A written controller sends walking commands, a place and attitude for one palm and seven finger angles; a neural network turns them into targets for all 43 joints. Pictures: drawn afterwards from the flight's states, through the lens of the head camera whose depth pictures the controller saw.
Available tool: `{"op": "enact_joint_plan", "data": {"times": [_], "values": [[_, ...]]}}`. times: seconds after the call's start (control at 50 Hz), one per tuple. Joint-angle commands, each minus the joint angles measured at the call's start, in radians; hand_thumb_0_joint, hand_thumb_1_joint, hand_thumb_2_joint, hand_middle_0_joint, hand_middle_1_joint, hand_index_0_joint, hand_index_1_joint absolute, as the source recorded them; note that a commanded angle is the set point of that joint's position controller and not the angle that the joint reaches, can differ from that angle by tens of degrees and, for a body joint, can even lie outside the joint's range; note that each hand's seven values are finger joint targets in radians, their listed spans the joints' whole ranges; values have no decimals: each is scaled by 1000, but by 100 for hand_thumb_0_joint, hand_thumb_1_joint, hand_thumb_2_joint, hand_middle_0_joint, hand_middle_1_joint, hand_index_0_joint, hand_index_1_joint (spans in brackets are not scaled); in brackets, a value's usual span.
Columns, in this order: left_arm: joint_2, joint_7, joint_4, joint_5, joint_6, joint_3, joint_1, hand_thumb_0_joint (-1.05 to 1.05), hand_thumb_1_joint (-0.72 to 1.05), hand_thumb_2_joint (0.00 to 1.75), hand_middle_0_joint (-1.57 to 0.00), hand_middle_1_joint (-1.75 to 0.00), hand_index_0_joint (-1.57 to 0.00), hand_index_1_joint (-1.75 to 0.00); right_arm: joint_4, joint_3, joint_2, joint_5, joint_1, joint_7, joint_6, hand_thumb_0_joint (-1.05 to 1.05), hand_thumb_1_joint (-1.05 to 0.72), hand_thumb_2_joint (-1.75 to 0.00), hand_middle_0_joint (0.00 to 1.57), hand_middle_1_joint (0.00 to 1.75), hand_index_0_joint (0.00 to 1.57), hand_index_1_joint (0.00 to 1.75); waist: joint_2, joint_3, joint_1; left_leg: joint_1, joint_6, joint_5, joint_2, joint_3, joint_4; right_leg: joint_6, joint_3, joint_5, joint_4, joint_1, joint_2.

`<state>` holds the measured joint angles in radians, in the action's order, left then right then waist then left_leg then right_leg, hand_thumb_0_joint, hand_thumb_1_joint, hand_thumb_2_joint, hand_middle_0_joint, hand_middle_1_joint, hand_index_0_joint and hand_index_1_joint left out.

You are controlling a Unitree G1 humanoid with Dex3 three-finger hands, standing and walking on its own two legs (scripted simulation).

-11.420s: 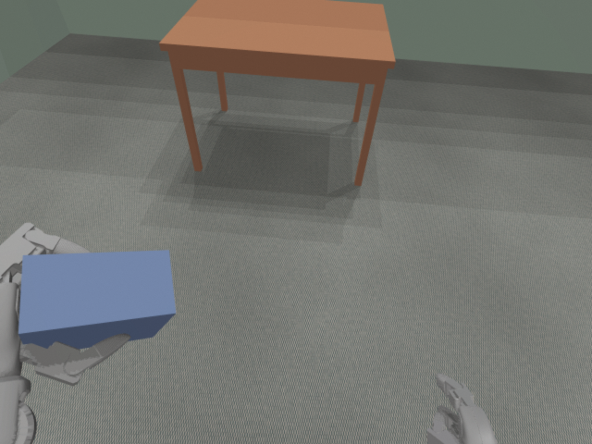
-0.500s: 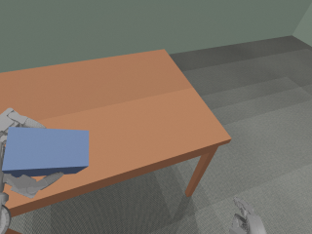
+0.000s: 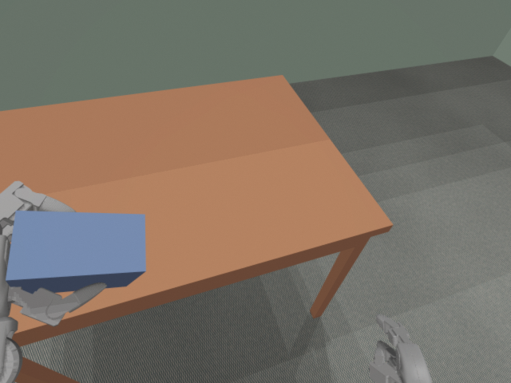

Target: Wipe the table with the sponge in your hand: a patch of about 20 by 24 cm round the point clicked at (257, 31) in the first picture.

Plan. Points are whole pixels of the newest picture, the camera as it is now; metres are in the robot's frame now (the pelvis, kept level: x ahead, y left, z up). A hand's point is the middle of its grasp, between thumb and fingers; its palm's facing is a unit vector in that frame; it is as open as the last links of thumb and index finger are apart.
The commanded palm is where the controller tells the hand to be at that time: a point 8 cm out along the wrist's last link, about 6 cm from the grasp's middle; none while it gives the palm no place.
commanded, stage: shuffle to correct the standing spot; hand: left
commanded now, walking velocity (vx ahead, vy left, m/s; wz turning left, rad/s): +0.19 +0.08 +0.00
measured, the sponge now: (99, 254) +0.23 +0.21 +0.14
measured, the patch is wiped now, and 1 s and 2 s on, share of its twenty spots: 0.00 0.00 0.00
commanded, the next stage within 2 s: come to a stop and stand still in 1.72 s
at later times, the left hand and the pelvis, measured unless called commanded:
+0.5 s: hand (60, 258) +0.21 +0.24 +0.16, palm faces +0.40 -0.84 -0.36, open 10.9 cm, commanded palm +0.15 +0.27 +0.19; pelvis +0.00 -0.01 +0.00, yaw +0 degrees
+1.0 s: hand (95, 237) +0.24 +0.21 +0.16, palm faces +0.34 -0.84 -0.41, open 10.9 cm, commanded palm +0.18 +0.25 +0.19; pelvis +0.02 -0.02 +0.00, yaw -1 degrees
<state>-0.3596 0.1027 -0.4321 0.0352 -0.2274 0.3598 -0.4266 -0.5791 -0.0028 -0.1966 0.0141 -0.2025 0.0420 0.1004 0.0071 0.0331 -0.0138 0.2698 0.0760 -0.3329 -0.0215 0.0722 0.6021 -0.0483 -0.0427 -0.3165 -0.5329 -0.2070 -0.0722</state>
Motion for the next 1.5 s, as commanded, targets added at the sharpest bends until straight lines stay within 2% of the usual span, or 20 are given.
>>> {"op": "enact_joint_plan", "data": {"times": [0.0,0.48,0.6,0.74,0.82,0.92,0.98,1.04,1.06,1.1,1.12,1.16,1.18,1.22,1.28,1.36,1.38,1.42,1.44,1.48], "values": [[-171,27,-280,4,-73,93,131,0,10,130,-120,-160,-120,-160,153,49,-138,-4,87,10,64,0,-90,-90,20,30,20,30,-118,-143,7,-41,-27,249,113,-137,-182,80,-14,214,-7,49,38],[-166,35,-238,6,-64,90,116,0,10,130,-120,-160,-120,-160,139,48,-134,1,80,14,55,0,-90,-90,20,30,20,30,-55,-120,10,17,-10,112,90,-117,-154,93,12,196,41,76,16],[-165,36,-248,5,-63,97,107,0,10,130,-120,-160,-120,-160,139,46,-134,0,79,15,50,0,-90,-90,20,30,20,30,-127,-125,11,-36,-8,158,117,-123,-166,91,-10,200,-8,25,55],[-162,31,-196,11,-53,103,75,0,10,130,-120,-160,-120,-160,139,54,-127,1,78,6,34,0,-90,-90,20,30,20,30,69,-109,13,13,-27,128,36,-18,-5,143,161,235,99,39,-48],[-178,33,-220,15,-53,121,73,0,10,130,-120,-160,-120,-160,140,52,-126,1,86,5,22,0,-90,-90,20,30,20,30,41,-105,18,-24,-23,156,34,-22,-46,141,157,243,77,20,-60],[-187,32,-293,10,-60,127,59,0,10,130,-120,-160,-120,-160,157,52,-133,-1,87,9,32,0,-90,-90,20,30,20,30,-192,-134,14,-203,43,467,160,-173,-145,62,-52,118,-107,-110,63],[-190,35,-281,12,-59,138,35,0,10,130,-120,-160,-120,-160,154,53,-132,4,91,2,37,0,-90,-90,20,30,20,30,-84,-157,2,-61,7,445,110,-78,-40,87,-27,328,52,107,27],[-188,41,-249,12,-64,139,3,0,10,130,-120,-160,-120,-160,154,67,-131,8,81,-11,26,0,-90,-90,20,30,20,30,200,-175,-11,194,-38,257,-3,2,227,205,249,658,69,295,-166],[-188,43,-230,16,-65,140,-19,0,10,130,-120,-160,-120,-160,153,70,-135,14,84,-14,23,0,-90,-90,20,30,20,30,201,-147,-14,253,-44,74,-2,-25,225,239,294,707,67,316,-213],[-174,41,-223,24,-67,140,-6,0,10,130,-120,-160,-120,-160,137,52,-116,9,69,-21,10,0,-90,-90,20,30,20,30,120,-97,7,160,-23,-90,51,-70,-12,188,232,494,49,168,-218],[-164,37,-231,26,-63,133,9,0,10,130,-120,-160,-120,-160,125,49,-112,7,64,-17,9,0,-90,-90,20,30,20,30,51,-95,35,-24,-15,16,32,-49,-168,136,134,374,-16,37,-137],[-165,36,-326,19,-70,112,46,0,10,130,-120,-160,-120,-160,133,67,-143,1,81,-2,21,0,-90,-90,20,30,20,30,-306,-147,48,-364,69,437,201,-313,-232,38,-41,29,-388,-305,71],[-193,40,-348,-5,-72,112,72,0,10,130,-120,-160,-120,-160,148,67,-130,-5,87,-3,25,0,-90,-90,20,30,20,30,-279,-165,27,-354,120,491,246,-342,-242,49,-2,-190,-509,-349,76],[-200,36,-330,-2,-55,110,123,0,10,130,-120,-160,-120,-160,130,58,-129,-22,89,-1,40,0,-90,-90,20,30,20,30,-210,-82,28,-199,151,434,275,-398,-278,49,23,-212,-545,-363,37],[-176,38,-337,-5,-54,100,102,0,10,130,-120,-160,-120,-160,124,55,-131,0,85,-6,67,0,-90,-90,20,30,20,30,-180,-96,8,-92,107,441,200,-204,-240,52,-32,-122,-328,-212,29],[-193,35,-243,11,-55,148,-16,0,10,130,-120,-160,-120,-160,129,37,-127,-1,101,-4,59,0,-90,-90,20,30,20,30,-153,-129,-14,143,45,148,155,-141,-186,54,-64,97,41,148,38],[-188,33,-223,12,-54,144,-18,0,10,130,-120,-160,-120,-160,130,36,-121,-1,96,-3,53,0,-90,-90,20,30,20,30,-61,-133,-8,223,28,38,122,-136,-110,66,-5,117,102,239,4],[-222,28,-185,20,-44,173,-4,0,10,130,-120,-160,-120,-160,137,55,-124,-8,86,-4,41,0,-90,-90,20,30,20,30,287,-129,3,353,-24,-160,-15,-64,315,202,492,-165,327,195,-298],[-181,20,-149,24,-37,152,30,0,10,130,-120,-160,-120,-160,126,65,-143,-9,71,-5,41,0,-90,-90,20,30,20,30,288,-78,9,338,-51,-155,-3,-111,463,244,582,-369,399,31,-362],[-155,14,-147,27,-29,123,21,0,10,130,-120,-160,-120,-160,115,77,-147,6,63,-16,29,0,-90,-90,20,30,20,30,225,-29,27,365,-59,-69,53,-160,526,268,529,-303,372,-19,-350]]}}
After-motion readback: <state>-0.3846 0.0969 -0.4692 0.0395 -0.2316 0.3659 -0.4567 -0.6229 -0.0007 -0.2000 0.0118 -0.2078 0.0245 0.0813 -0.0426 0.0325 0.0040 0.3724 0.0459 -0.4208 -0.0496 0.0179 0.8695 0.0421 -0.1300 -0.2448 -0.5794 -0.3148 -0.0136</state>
